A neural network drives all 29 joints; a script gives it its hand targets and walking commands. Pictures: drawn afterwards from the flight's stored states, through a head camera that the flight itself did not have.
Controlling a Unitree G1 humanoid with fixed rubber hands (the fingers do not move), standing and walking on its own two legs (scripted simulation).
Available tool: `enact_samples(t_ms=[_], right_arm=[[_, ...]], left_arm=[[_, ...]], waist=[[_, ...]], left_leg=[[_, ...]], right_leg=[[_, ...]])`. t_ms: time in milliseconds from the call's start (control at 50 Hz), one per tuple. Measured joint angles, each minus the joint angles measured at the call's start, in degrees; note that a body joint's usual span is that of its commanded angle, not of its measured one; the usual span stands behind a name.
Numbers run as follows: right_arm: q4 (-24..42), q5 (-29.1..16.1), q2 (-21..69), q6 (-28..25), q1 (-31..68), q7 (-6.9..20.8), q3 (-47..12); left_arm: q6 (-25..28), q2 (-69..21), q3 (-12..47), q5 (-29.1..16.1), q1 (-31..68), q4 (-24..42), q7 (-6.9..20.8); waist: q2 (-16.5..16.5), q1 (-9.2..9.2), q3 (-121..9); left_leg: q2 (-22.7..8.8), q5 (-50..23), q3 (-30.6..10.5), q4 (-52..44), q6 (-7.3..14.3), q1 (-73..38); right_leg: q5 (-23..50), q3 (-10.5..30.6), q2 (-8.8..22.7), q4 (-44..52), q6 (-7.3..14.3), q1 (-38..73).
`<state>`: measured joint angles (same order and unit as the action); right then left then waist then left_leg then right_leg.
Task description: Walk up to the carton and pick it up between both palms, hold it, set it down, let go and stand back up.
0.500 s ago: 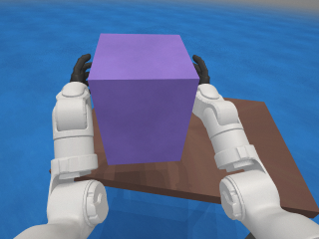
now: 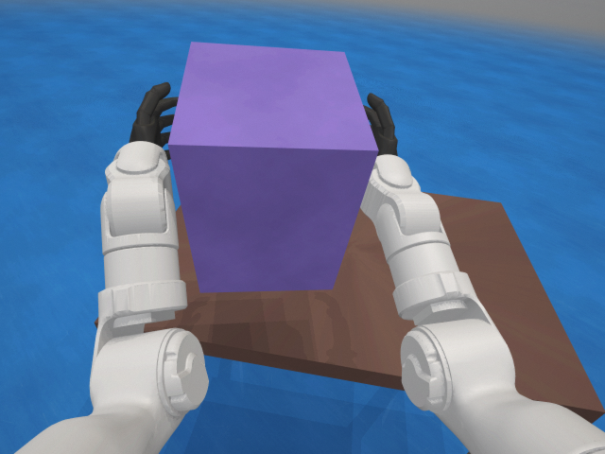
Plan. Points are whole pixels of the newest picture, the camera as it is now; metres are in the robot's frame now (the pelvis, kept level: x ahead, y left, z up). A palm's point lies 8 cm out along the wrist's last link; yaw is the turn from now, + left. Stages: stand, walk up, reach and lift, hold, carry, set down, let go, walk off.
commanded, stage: set down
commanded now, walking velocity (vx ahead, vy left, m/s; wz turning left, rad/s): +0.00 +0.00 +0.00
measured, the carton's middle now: (268, 178) +0.38 +0.01 +0.23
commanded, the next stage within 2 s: none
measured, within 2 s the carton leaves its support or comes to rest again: neither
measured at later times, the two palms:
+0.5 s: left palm (171, 190) +0.40 +0.13 +0.20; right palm (371, 204) +0.38 -0.14 +0.19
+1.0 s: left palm (183, 206) +0.42 +0.12 +0.16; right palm (370, 215) +0.39 -0.15 +0.16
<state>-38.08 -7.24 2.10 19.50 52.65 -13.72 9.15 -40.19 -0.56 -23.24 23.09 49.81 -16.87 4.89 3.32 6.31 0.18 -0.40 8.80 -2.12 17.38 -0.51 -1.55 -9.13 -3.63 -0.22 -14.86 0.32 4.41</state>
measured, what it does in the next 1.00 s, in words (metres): stands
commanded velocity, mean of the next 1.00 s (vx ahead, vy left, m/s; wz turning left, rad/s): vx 0.00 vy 0.00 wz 0.00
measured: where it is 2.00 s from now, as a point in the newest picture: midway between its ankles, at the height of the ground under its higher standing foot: outside the picture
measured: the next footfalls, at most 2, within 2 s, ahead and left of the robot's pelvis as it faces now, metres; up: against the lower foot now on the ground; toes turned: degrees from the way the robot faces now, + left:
none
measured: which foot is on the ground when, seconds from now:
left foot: down 0.00-1.00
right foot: down 0.00-1.00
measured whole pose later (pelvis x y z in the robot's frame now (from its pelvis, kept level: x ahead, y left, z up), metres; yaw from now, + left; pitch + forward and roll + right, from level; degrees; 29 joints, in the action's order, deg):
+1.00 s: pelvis +0.01 +0.01 +0.00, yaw -1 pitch -7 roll -1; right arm -48.5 3.1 4.2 -3.7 43.3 -9.0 17.6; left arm -21.0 -2.7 -19.6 20.8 44.7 -33.4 0.1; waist 4.5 4.1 3.5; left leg -0.4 9.5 -1.0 17.4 -0.3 0.7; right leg -8.6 -2.7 -0.1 -13.3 -0.2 2.5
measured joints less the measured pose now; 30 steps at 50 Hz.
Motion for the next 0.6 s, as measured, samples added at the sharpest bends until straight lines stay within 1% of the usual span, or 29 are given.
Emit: enact_samples(t_ms=[60, 120, 180, 260, 340, 440, 500, 600], right_arm=[[-1.99, 4.07, 1.63, -5.09, -1.07, 1.67, 2.78], [-3.16, 6.37, 2.50, -9.93, -3.52, 2.43, 3.83], [-3.18, 6.39, 2.50, -13.95, -6.76, 2.52, 3.06], [-1.90, 4.80, 1.89, -17.47, -10.40, 2.35, 1.07], [-1.00, 3.78, 1.21, -19.18, -11.97, 2.47, 0.08], [-2.04, 3.91, 0.57, -19.61, -11.04, 3.07, 1.01], [-3.49, 4.59, 0.50, -19.31, -9.68, 3.45, 2.26], [-5.57, 6.18, 0.96, -18.99, -8.02, 3.97, 4.43]], left_arm=[[3.71, -0.66, -1.30, 2.04, 0.63, -2.04, 1.25], [6.52, -1.56, -1.28, 3.30, -0.11, -2.78, 1.74], [7.98, -2.38, 0.28, 3.26, -2.10, -2.20, 1.20], [9.19, -2.90, 3.31, 1.47, -5.67, -0.36, -0.56], [10.26, -2.72, 5.84, -0.77, -7.85, 0.35, -2.71], [10.94, -2.40, 6.87, -1.76, -6.94, -1.67, -4.34], [10.94, -2.40, 6.14, -1.27, -5.35, -3.66, -4.38], [11.19, -2.53, 4.19, 0.01, -3.53, -6.43, -3.43]], waist=[[0.58, -0.03, 1.29], [1.00, -0.39, 2.75], [1.30, -0.85, 4.28], [1.70, -1.17, 5.96], [2.10, -1.18, 6.38], [2.28, -1.21, 5.52], [2.18, -1.31, 4.93], [1.77, -1.52, 4.52]], left_leg=[[0.21, -0.17, 0.04, -0.76, 0.16, -1.47], [0.27, 0.05, 0.04, -0.78, 0.25, -2.31], [0.23, 0.43, -0.10, -0.16, 0.25, -2.26], [0.12, 0.87, -0.27, 0.93, 0.22, -1.15], [0.09, 1.04, -0.19, 1.67, 0.22, 0.39], [0.17, 1.05, 0.22, 1.76, 0.38, 1.43], [0.28, 0.94, 0.53, 1.36, 0.53, 1.34], [0.47, 0.80, 0.86, 0.64, 0.71, 0.67]], right_leg=[[-0.05, 0.01, 0.21, 0.44, -0.07, 1.34], [-0.07, 0.00, 0.26, 0.90, -0.14, 2.41], [0.08, -0.15, 0.19, 1.41, -0.20, 2.94], [0.38, -0.34, 0.05, 1.72, -0.25, 2.53], [0.47, -0.27, 0.02, 1.39, -0.31, 1.14], [0.42, 0.12, 0.16, 0.92, -0.49, -0.23], [0.37, 0.42, 0.30, 0.84, -0.63, -0.46], [0.32, 0.72, 0.52, 1.03, -0.81, -0.11]])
